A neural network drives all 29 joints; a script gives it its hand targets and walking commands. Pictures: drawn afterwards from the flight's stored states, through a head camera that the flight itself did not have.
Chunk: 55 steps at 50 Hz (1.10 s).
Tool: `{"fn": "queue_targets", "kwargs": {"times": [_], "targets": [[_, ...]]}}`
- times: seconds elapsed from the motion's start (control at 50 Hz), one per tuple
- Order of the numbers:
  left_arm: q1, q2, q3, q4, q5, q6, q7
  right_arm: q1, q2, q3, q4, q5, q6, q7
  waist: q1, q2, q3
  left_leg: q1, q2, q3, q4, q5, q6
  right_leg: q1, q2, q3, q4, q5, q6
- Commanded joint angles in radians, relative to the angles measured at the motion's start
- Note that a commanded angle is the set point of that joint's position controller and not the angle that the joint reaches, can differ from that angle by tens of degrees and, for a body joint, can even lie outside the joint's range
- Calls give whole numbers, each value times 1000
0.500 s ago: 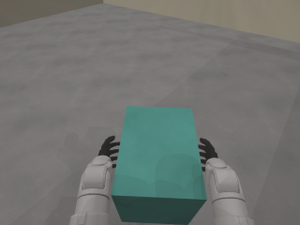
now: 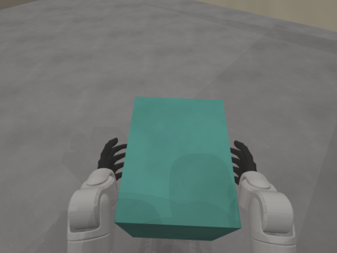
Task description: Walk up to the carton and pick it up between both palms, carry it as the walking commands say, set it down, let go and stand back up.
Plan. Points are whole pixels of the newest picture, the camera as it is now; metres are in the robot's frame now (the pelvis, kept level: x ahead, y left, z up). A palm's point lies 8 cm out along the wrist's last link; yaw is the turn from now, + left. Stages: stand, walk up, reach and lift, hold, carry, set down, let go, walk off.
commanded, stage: carry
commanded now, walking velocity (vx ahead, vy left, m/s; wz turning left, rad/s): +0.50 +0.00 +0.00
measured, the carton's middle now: (175, 172) +0.30 +0.00 +0.03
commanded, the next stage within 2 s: none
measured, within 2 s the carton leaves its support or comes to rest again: neither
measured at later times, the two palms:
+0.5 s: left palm (109, 97) +0.56 +0.21 +0.06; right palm (201, 99) +0.54 -0.08 +0.06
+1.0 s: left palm (124, 49) +0.91 +0.22 +0.05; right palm (189, 49) +0.92 -0.07 +0.04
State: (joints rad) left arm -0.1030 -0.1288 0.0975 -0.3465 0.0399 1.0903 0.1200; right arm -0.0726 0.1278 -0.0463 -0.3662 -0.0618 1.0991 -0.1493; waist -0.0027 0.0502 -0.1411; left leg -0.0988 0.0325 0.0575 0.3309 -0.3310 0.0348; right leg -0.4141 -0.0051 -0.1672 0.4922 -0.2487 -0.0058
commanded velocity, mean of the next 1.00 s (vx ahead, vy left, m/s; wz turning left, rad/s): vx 0.50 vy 0.00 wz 0.00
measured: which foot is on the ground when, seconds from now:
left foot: down 0.00-0.04, up 0.06-0.38, down 0.40-0.96, up 0.98-1.00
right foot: up 0.00-0.02, down 0.04-0.44, up 0.46-0.90, down 0.92-1.00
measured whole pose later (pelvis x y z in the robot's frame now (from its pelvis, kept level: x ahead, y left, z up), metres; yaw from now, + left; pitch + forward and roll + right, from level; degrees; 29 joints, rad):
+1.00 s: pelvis +0.68 +0.06 -0.03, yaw +2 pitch +5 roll -2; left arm -0.03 -0.13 0.03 -0.40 0.03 1.19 0.16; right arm 0.02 0.13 -0.06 -0.45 -0.04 1.20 -0.15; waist 0.03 0.05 -0.10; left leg -0.19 0.05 0.06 1.05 -0.46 0.00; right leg -0.48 -0.02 -0.26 0.57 -0.18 -0.10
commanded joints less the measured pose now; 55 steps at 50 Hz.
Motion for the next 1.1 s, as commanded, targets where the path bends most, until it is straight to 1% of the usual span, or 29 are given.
{"fn": "queue_targets", "kwargs": {"times": [0.0,0.02,0.04,0.06,0.08,0.14,0.18,0.22,0.3,0.34,0.36,0.38,0.4,0.42,0.44,0.48,0.52,0.56,0.62,0.7,0.78,0.86,0.88,0.9,0.92,0.94,1.0,1.04,1.08], "targets": [[-362,-849,-668,-156,-293,52,-107,-414,797,581,-190,283,38,117,22,23,-312,-162,109,42,293,469,20,531,-71,103,-133,59,-89],[-359,-815,-660,-175,-288,61,-97,-427,775,587,-221,291,50,111,24,-188,-317,-426,34,99,499,180,-32,688,-288,425,-175,37,-173],[-340,-810,-653,-162,-283,71,-84,-445,765,599,-231,307,67,112,27,-281,-236,-702,-25,52,634,-194,-30,773,-414,637,-231,145,-266],[-319,-818,-642,-155,-276,79,-77,-449,776,611,-235,326,76,111,29,-192,-198,-740,33,-22,684,-229,-19,726,-449,639,-236,222,-300],[-329,-827,-642,-170,-285,85,-72,-423,793,596,-221,324,83,107,29,-117,-203,-736,45,-45,650,-228,-17,703,-438,580,-235,231,-299],[-359,-852,-640,-207,-303,83,-78,-437,826,601,-208,315,85,108,18,-142,-138,-589,59,-4,468,-75,-47,469,-333,337,-343,-1,-196],[-373,-875,-668,-249,-320,71,-85,-457,857,611,-258,332,62,111,18,-121,-155,-489,39,46,358,81,-46,417,-279,195,-342,6,-151],[-373,-865,-677,-271,-333,61,-84,-436,874,617,-259,327,52,103,18,-200,-142,-425,20,82,270,221,-51,386,-253,126,-352,17,-117],[-316,-812,-675,-282,-317,62,-86,-389,854,622,-273,319,58,100,21,-236,-97,-308,-4,138,163,317,-50,361,-252,82,-318,122,-94],[-270,-787,-650,-231,-297,82,-87,-353,807,603,-243,296,69,91,12,-235,-73,-214,-15,162,151,269,-30,332,-223,29,-228,160,-64],[-262,-783,-667,-226,-297,93,-90,-320,776,588,-238,286,73,87,-7,-151,-119,-63,-36,185,148,199,-3,283,-194,-10,-72,280,-41],[-284,-758,-676,-226,-297,99,-92,-304,775,590,-210,285,75,90,-35,-96,-188,138,8,121,164,138,32,160,-182,-36,90,328,-6],[-308,-737,-677,-237,-296,104,-91,-314,750,577,-205,277,76,90,-53,74,-226,281,214,-211,86,48,108,-46,-95,-50,378,143,37],[-279,-728,-679,-221,-290,112,-93,-266,712,560,-177,257,77,88,-40,285,-243,377,399,-575,-58,129,192,-268,26,7,620,-304,62],[-286,-764,-708,-234,-305,110,-95,-244,786,567,-177,275,76,96,-38,205,-259,402,403,-523,-49,216,224,-313,-38,122,694,-310,25],[-306,-819,-702,-182,-313,97,-107,-335,827,590,-214,297,66,107,-30,-4,-200,259,390,-404,-55,270,172,-343,-108,142,712,-236,10],[-369,-943,-727,-206,-338,65,-126,-396,937,624,-230,333,35,134,-15,7,-164,156,323,-281,-117,212,110,-279,-136,154,627,-115,3],[-357,-992,-728,-222,-321,35,-128,-432,975,657,-276,352,8,151,-10,40,-172,132,301,-185,-181,108,97,-254,-126,129,539,-12,6],[-343,-999,-733,-267,-297,5,-119,-458,973,699,-331,385,-13,173,-2,80,-167,120,262,-70,-201,157,99,-259,-107,85,423,92,23],[-246,-891,-705,-245,-252,28,-95,-355,846,665,-312,351,14,168,-8,105,-101,167,187,50,-175,441,79,-238,-53,-11,208,207,28],[-259,-805,-701,-246,-253,67,-89,-282,766,609,-260,292,50,145,-23,96,-5,189,190,84,-147,638,69,-196,-30,-66,58,256,-4],[-223,-751,-698,-229,-268,99,-89,-267,723,594,-246,269,75,128,4,145,-123,220,172,192,196,1021,12,112,56,-150,-83,170,-35],[-212,-779,-690,-224,-284,99,-93,-299,735,610,-283,277,74,122,26,28,-238,74,146,191,382,907,-15,379,17,-85,-58,174,-52],[-212,-766,-690,-233,-289,98,-95,-301,730,614,-283,284,78,123,51,-113,-331,-233,88,164,690,600,-45,672,-203,240,-17,171,-141],[-269,-762,-713,-248,-305,96,-97,-293,738,611,-269,285,78,123,26,-288,-290,-548,-60,89,903,-96,-56,797,-409,614,-120,323,-263],[-271,-818,-721,-230,-323,90,-101,-303,782,614,-257,296,76,123,27,-208,-295,-609,-53,-50,1034,-194,-24,781,-447,648,-136,381,-319],[-313,-951,-721,-306,-356,36,-127,-372,939,682,-312,352,31,144,12,-66,-258,-547,90,-106,885,-13,-23,515,-369,387,-214,221,-183],[-301,-997,-724,-303,-356,5,-139,-409,989,712,-344,362,-2,149,21,-131,-259,-494,86,-39,700,38,-39,456,-311,260,-254,210,-131],[-304,-979,-743,-303,-363,-9,-149,-356,979,693,-316,336,-23,148,20,-165,-237,-484,73,11,581,81,-50,449,-299,169,-294,216,-133]]}}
